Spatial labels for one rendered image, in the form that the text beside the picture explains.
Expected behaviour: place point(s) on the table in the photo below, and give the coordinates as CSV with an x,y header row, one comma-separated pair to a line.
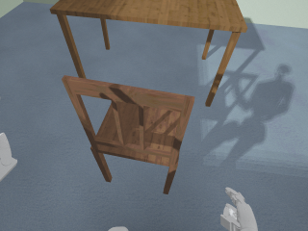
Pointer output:
x,y
222,15

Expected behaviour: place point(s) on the left robot hand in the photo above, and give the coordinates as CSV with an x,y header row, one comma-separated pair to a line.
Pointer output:
x,y
7,162

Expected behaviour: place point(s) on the right robot hand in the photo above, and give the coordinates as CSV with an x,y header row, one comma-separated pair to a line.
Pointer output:
x,y
237,219

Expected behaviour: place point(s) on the chair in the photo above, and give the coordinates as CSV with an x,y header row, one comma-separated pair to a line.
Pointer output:
x,y
141,124

